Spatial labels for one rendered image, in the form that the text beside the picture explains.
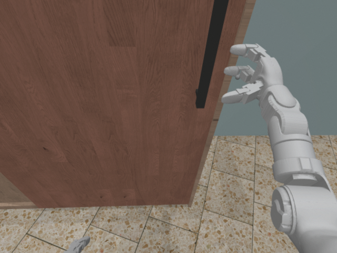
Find robot right forearm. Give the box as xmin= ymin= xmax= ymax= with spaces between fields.
xmin=259 ymin=85 xmax=337 ymax=202

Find wardrobe door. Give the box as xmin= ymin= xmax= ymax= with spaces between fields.
xmin=0 ymin=0 xmax=246 ymax=208
xmin=0 ymin=173 xmax=32 ymax=203

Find left robot hand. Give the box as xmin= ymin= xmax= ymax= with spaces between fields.
xmin=63 ymin=236 xmax=90 ymax=253

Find right robot hand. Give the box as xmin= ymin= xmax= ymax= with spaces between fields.
xmin=221 ymin=44 xmax=283 ymax=104

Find robot right upper arm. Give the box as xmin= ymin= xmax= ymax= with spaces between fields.
xmin=271 ymin=185 xmax=337 ymax=253

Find handle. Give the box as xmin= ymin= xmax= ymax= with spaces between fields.
xmin=195 ymin=0 xmax=229 ymax=108

